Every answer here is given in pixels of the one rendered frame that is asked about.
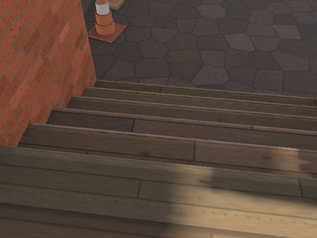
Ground stairs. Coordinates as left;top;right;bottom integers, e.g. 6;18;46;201
17;79;317;179

